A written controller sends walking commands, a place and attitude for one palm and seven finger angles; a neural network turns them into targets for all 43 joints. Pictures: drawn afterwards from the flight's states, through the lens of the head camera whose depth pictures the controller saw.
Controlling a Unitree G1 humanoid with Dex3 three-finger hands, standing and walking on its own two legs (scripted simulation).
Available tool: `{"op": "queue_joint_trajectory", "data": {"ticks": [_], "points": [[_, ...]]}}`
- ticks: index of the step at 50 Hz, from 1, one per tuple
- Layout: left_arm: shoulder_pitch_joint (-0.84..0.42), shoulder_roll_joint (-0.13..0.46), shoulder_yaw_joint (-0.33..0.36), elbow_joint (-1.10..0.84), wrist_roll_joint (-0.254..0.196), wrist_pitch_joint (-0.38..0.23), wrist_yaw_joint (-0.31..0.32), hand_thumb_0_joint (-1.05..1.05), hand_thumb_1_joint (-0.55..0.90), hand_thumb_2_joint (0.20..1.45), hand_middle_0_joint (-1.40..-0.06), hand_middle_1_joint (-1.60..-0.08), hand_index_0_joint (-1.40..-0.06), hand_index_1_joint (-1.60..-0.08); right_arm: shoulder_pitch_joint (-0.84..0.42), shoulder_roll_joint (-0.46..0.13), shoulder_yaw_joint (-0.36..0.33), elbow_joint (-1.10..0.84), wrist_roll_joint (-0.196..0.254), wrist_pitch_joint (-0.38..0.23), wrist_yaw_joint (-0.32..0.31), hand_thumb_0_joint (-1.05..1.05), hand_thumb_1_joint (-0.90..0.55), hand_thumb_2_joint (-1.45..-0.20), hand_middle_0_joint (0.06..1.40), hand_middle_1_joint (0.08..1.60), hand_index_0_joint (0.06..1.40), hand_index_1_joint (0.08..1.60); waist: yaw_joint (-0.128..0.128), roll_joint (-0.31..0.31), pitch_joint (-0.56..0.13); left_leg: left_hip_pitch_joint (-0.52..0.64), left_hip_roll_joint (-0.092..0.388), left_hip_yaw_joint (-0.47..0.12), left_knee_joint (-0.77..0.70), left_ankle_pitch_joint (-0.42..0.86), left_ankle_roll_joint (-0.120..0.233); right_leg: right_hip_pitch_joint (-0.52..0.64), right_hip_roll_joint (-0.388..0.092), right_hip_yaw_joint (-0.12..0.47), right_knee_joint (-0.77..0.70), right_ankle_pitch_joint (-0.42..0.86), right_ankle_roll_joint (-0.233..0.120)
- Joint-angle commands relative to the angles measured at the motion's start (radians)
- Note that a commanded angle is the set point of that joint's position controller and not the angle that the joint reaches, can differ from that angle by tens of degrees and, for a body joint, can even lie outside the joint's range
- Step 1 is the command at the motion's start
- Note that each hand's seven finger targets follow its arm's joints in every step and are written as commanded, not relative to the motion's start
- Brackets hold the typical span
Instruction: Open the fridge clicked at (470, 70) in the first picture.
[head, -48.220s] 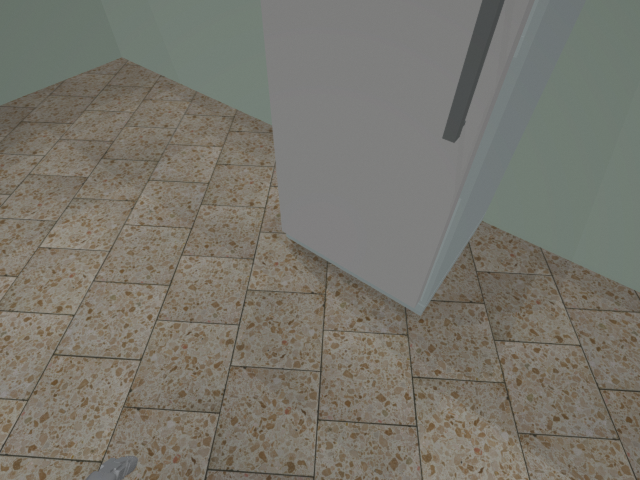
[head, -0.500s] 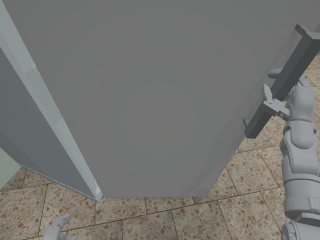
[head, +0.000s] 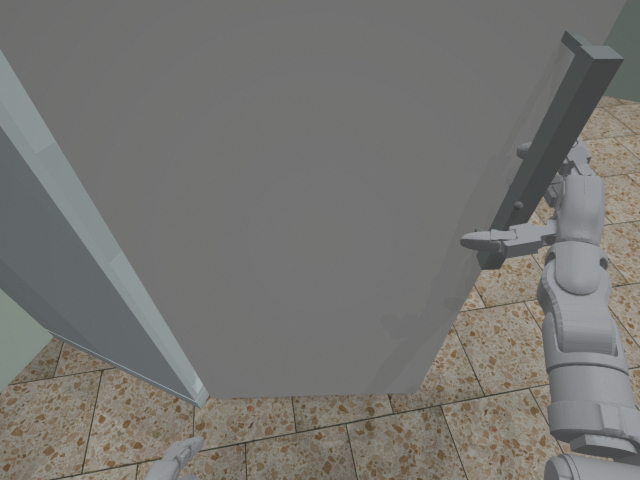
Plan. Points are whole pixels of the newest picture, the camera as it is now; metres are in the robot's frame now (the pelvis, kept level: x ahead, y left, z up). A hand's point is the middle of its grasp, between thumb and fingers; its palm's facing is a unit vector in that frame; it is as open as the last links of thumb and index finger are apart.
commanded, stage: loosen the grip on the handle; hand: right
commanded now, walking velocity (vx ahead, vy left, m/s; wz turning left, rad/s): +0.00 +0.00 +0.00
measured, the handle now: (522, 171) +0.45 -0.20 +0.18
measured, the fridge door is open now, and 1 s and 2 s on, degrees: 65 66 66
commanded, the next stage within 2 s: slip the hand off the handle in 0.16 s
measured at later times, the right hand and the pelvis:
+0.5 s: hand (562, 205) +0.39 -0.23 +0.18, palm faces +0.36 +0.90 -0.25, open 14.6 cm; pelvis +0.01 +0.06 +0.00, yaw -2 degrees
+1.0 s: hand (616, 227) +0.37 -0.28 +0.17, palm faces +0.27 +0.93 -0.24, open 14.7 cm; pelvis +0.01 +0.03 -0.01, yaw +0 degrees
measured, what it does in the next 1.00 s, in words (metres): stands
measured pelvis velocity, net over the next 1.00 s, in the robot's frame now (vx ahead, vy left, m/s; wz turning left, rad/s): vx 0.01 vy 0.03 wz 0.00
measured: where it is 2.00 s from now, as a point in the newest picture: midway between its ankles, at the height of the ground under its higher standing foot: outside the picture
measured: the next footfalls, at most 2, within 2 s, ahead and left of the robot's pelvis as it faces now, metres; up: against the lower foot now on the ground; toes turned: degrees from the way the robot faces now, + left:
none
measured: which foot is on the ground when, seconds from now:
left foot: down 0.00-1.00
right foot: down 0.00-1.00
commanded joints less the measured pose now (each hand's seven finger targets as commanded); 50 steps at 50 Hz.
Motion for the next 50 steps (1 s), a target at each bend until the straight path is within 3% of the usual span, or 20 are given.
{"op": "queue_joint_trajectory", "data": {"ticks": [1,5,8,10,12,14,15,18,20,24,25,29,30,34,37,39,42,44,45,50], "points": [[-0.039,0.196,0.082,-0.112,0.007,-0.038,0.045,0.000,0.900,0.900,-0.200,-0.300,-0.200,-0.300,-0.531,-0.262,-0.097,-0.234,0.007,-0.111,-0.004,0.000,0.550,-0.200,0.290,1.200,0.290,1.200,0.011,-0.032,-0.291,-0.142,-0.114,0.047,-0.086,0.066,0.057,0.349,-0.001,0.115,-0.107,-0.014,0.017],[-0.026,0.189,0.085,-0.087,0.004,-0.050,0.052,0.000,0.900,0.900,-0.200,-0.300,-0.200,-0.300,-0.521,-0.238,-0.055,-0.253,0.019,-0.197,0.031,0.000,0.550,-0.200,0.250,1.150,0.250,1.150,0.016,-0.143,-0.326,-0.151,-0.115,0.047,-0.079,0.110,0.063,0.414,0.004,0.112,-0.076,0.074,0.022],[-0.014,0.197,0.091,-0.071,-0.009,-0.051,0.051,0.000,0.900,0.900,-0.200,-0.300,-0.200,-0.300,-0.442,-0.218,-0.034,-0.167,0.037,-0.194,0.068,0.000,0.550,-0.200,0.250,1.150,0.250,1.150,0.020,-0.127,-0.255,-0.137,-0.114,0.045,-0.091,0.146,0.065,0.363,0.013,0.098,-0.065,0.107,0.015],[-0.008,0.211,0.095,-0.063,-0.022,-0.047,0.057,0.000,0.900,0.900,-0.200,-0.300,-0.200,-0.300,-0.402,-0.248,-0.065,-0.094,0.058,-0.166,0.088,0.000,0.550,-0.200,0.250,1.150,0.250,1.150,0.023,-0.056,-0.193,-0.113,-0.110,0.038,-0.111,0.178,0.061,0.299,0.022,0.083,-0.062,0.114,0.004],[-0.010,0.216,0.101,-0.060,-0.029,-0.047,0.062,0.000,0.900,0.900,-0.200,-0.300,-0.200,-0.300,-0.391,-0.285,-0.107,-0.088,0.088,-0.160,0.109,0.000,0.550,-0.200,0.250,1.150,0.250,1.150,0.011,0.003,-0.191,-0.088,-0.107,0.031,-0.120,0.194,0.055,0.275,0.028,0.073,-0.062,0.116,-0.002],[-0.026,0.217,0.100,-0.075,-0.029,-0.049,0.070,0.000,0.900,0.900,-0.200,-0.300,-0.200,-0.300,-0.392,-0.398,-0.200,-0.167,0.099,-0.173,0.113,0.000,0.550,-0.200,0.250,1.150,0.250,1.150,-0.019,-0.019,-0.250,-0.022,-0.104,0.016,-0.110,0.276,0.053,0.295,0.037,0.059,-0.059,0.175,-0.009],[-0.024,0.215,0.100,-0.072,-0.028,-0.050,0.070,0.000,0.900,0.900,-0.200,-0.300,-0.200,-0.300,-0.404,-0.402,-0.203,-0.168,0.102,-0.177,0.120,0.000,0.550,-0.200,0.250,1.150,0.250,1.150,-0.013,-0.020,-0.267,-0.012,-0.098,0.009,-0.105,0.319,0.046,0.295,0.043,0.053,-0.055,0.191,-0.010],[-0.016,0.217,0.100,-0.057,-0.036,-0.047,0.073,0.000,0.900,0.900,-0.200,-0.300,-0.200,-0.300,-0.331,-0.438,-0.260,-0.084,0.127,-0.181,0.149,0.000,0.550,-0.200,0.250,1.150,0.250,1.150,-0.010,0.055,-0.199,-0.017,-0.086,-0.003,-0.095,0.371,0.027,0.233,0.043,0.042,-0.045,0.166,-0.011],[-0.010,0.221,0.100,-0.053,-0.038,-0.049,0.077,0.000,0.900,0.900,-0.200,-0.300,-0.200,-0.300,-0.338,-0.493,-0.296,-0.055,0.129,-0.194,0.175,0.000,0.550,-0.200,0.250,1.150,0.250,1.150,-0.010,0.034,-0.191,-0.010,-0.076,-0.020,-0.084,0.405,0.019,0.207,0.047,0.036,-0.037,0.156,-0.011],[0.002,0.224,0.099,-0.064,-0.039,-0.057,0.078,0.000,0.900,0.900,-0.200,-0.300,-0.200,-0.300,-0.358,-0.522,-0.301,-0.056,0.138,-0.219,0.240,0.000,0.550,-0.200,0.250,1.150,0.250,1.150,0.000,-0.038,-0.219,-0.020,-0.066,-0.045,-0.062,0.457,0.012,0.212,0.049,0.034,-0.006,0.163,-0.010],[0.015,0.231,0.104,-0.056,-0.039,-0.059,0.077,0.000,0.900,0.900,-0.200,-0.300,-0.200,-0.300,-0.344,-0.565,-0.342,-0.030,0.144,-0.224,0.256,0.000,0.550,-0.200,0.250,1.150,0.250,1.150,-0.002,-0.020,-0.238,-0.010,-0.062,-0.049,-0.050,0.503,0.006,0.203,0.048,0.040,0.003,0.171,-0.007],[0.029,0.236,0.102,-0.061,-0.046,-0.066,0.083,0.000,0.900,0.900,-0.200,-0.300,-0.200,-0.300,-0.384,-0.563,-0.335,-0.023,0.185,-0.257,0.330,0.000,0.550,-0.200,0.250,1.150,0.250,1.150,0.016,-0.010,-0.267,-0.015,-0.059,-0.058,-0.020,0.569,-0.005,0.195,0.050,0.045,0.035,0.180,-0.008],[0.035,0.239,0.104,-0.058,-0.046,-0.069,0.083,0.000,0.900,0.900,-0.200,-0.300,-0.200,-0.300,-0.374,-0.582,-0.352,-0.004,0.192,-0.260,0.343,0.000,0.550,-0.200,0.250,1.150,0.250,1.150,0.012,-0.023,-0.271,-0.026,-0.057,-0.064,-0.019,0.568,-0.007,0.193,0.050,0.048,0.041,0.176,-0.006],[0.053,0.257,0.100,-0.052,-0.049,-0.071,0.089,0.000,0.900,0.900,-0.200,-0.300,-0.200,-0.300,-0.352,-0.637,-0.401,0.107,0.209,-0.265,0.381,0.000,0.550,-0.200,0.250,1.150,0.250,1.150,0.013,0.027,-0.227,-0.059,-0.052,-0.065,0.000,0.539,-0.011,0.132,0.049,0.054,0.059,0.145,-0.006],[0.059,0.259,0.101,-0.059,-0.050,-0.074,0.088,0.000,0.900,0.900,-0.200,-0.300,-0.200,-0.300,-0.370,-0.656,-0.406,0.127,0.208,-0.271,0.398,0.000,0.550,-0.200,0.250,1.150,0.250,1.150,0.007,-0.016,-0.232,-0.095,-0.063,-0.055,0.004,0.471,0.000,0.137,0.047,0.056,0.063,0.145,-0.004],[0.069,0.265,0.104,-0.065,-0.044,-0.077,0.091,0.000,0.900,0.900,-0.200,-0.300,-0.200,-0.300,-0.379,-0.697,-0.437,0.097,0.205,-0.288,0.402,0.000,0.550,-0.200,0.250,1.150,0.250,1.150,-0.002,-0.041,-0.284,-0.080,-0.071,-0.048,0.019,0.484,0.006,0.162,0.048,0.053,0.076,0.180,-0.007],[0.071,0.262,0.107,-0.083,-0.046,-0.077,0.088,0.000,0.900,0.900,-0.200,-0.300,-0.200,-0.300,-0.355,-0.670,-0.420,0.053,0.205,-0.304,0.408,0.000,0.550,-0.200,0.250,1.150,0.250,1.150,-0.009,-0.084,-0.324,-0.099,-0.097,-0.020,0.033,0.450,0.026,0.207,0.044,0.056,0.078,0.233,-0.006],[0.060,0.252,0.108,-0.109,-0.048,-0.087,0.085,0.000,0.900,0.900,-0.200,-0.300,-0.200,-0.300,-0.305,-0.579,-0.363,-0.033,0.217,-0.311,0.410,0.000,0.550,-0.200,0.250,1.150,0.250,1.150,-0.014,-0.121,-0.346,-0.106,-0.110,-0.004,0.029,0.408,0.039,0.257,0.040,0.059,0.076,0.259,-0.007],[0.058,0.255,0.112,-0.114,-0.051,-0.091,0.083,0.000,0.900,0.900,-0.200,-0.300,-0.200,-0.300,-0.252,-0.575,-0.370,-0.064,0.225,-0.305,0.408,0.000,0.550,-0.200,0.250,1.150,0.250,1.150,-0.024,-0.135,-0.358,-0.110,-0.112,0.002,0.031,0.402,0.043,0.278,0.036,0.065,0.074,0.273,-0.003],[0.012,0.246,0.101,-0.158,-0.062,-0.106,0.082,0.000,0.900,0.900,-0.200,-0.300,-0.200,-0.300,-0.086,-0.515,-0.368,-0.197,0.256,-0.240,0.379,0.000,0.550,-0.200,0.250,1.150,0.250,1.150,-0.050,-0.113,-0.283,-0.114,-0.121,0.039,0.012,0.293,0.050,0.263,0.025,0.091,0.016,0.230,0.006]]}}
